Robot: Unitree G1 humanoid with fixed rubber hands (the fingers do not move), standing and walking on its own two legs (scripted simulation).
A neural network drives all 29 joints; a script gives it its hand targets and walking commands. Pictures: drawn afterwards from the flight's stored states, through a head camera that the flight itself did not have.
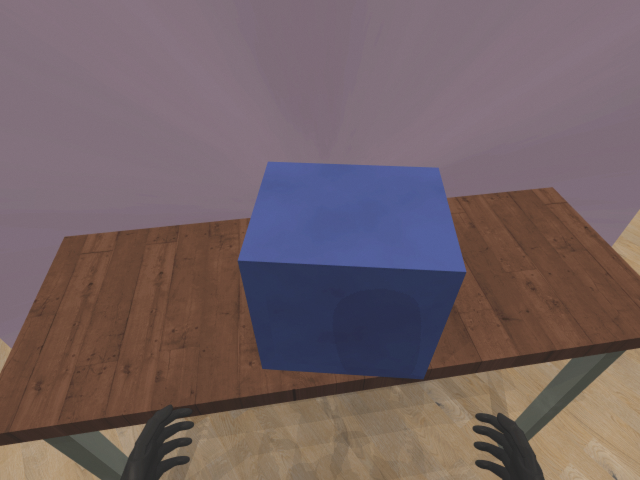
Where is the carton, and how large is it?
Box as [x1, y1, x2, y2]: [238, 162, 465, 379]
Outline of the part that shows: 268,162 238,258 238,264 262,368 423,379 465,274 464,264 438,168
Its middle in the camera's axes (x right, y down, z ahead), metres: +0.04 +0.04 +0.56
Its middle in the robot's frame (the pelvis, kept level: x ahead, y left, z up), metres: +0.40 -0.02 +0.05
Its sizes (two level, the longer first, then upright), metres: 0.244 0.196 0.244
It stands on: a table, 0.71 m high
